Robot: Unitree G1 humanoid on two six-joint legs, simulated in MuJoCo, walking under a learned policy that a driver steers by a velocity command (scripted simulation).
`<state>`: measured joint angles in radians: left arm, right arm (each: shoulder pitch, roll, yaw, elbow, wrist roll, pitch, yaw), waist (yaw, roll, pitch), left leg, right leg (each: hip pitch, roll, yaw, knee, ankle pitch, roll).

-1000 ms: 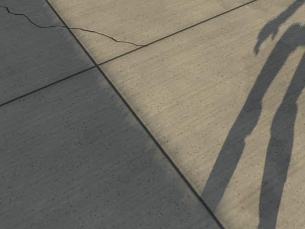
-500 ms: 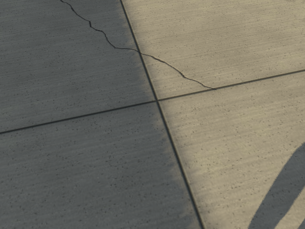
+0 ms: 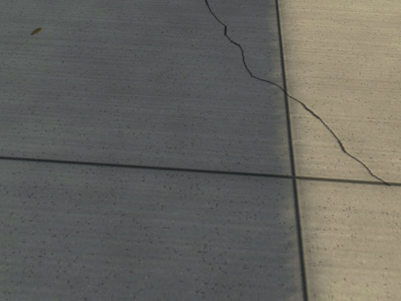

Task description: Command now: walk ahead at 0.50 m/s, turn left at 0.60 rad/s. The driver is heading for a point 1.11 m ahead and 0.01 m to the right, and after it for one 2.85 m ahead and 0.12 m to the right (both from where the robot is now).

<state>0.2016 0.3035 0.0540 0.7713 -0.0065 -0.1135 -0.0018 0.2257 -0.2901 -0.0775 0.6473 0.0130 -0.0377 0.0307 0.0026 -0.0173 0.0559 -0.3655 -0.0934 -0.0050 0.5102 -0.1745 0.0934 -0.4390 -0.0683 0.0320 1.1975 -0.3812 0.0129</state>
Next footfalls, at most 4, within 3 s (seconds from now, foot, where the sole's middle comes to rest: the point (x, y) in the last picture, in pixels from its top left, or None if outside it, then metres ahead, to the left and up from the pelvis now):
0.34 right None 0.37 -0.13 -0.77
0.84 left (153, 258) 0.58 0.18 -0.77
1.38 right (212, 179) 0.90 -0.03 -0.77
1.84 left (176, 119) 1.21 0.13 -0.77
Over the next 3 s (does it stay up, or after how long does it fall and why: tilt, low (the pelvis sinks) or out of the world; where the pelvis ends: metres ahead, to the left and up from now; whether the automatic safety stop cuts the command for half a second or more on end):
stays up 1.59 -0.01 0.01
